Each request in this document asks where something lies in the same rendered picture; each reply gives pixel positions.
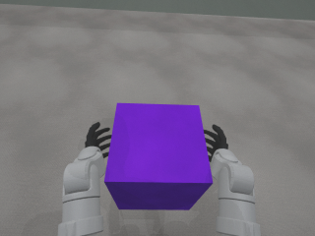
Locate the robot right forearm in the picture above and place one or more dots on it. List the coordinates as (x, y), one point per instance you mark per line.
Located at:
(236, 194)

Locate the carton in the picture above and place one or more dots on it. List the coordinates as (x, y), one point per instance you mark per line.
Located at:
(158, 157)

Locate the left robot hand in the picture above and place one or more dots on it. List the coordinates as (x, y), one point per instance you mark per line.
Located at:
(93, 141)

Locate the robot left forearm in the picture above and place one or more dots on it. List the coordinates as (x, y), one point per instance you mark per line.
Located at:
(81, 195)

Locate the right robot hand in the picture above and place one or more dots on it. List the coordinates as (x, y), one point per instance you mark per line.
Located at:
(220, 140)

